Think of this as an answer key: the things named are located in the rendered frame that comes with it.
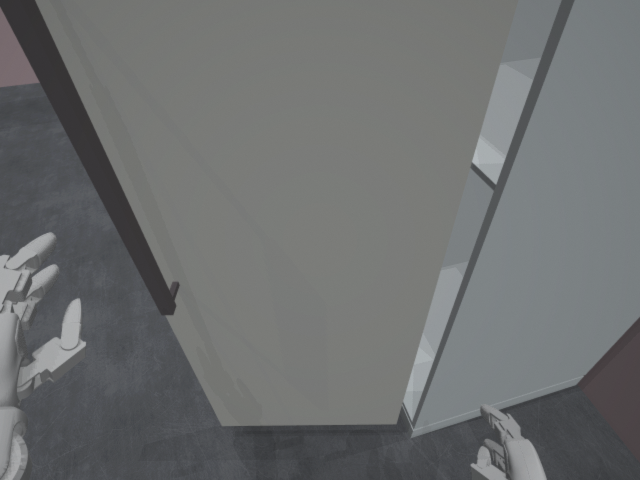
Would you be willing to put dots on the left robot forearm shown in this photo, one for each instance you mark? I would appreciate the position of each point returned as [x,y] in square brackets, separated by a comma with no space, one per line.
[15,459]

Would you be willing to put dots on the fridge door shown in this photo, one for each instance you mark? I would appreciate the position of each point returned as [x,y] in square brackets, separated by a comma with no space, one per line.
[297,166]

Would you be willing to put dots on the robot left hand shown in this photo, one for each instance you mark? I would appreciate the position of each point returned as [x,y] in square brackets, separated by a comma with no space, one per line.
[19,295]

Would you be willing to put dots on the handle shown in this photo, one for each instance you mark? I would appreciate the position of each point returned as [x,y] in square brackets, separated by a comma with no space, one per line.
[40,49]

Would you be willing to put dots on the robot right hand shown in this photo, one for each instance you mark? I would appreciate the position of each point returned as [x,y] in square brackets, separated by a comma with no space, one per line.
[516,460]

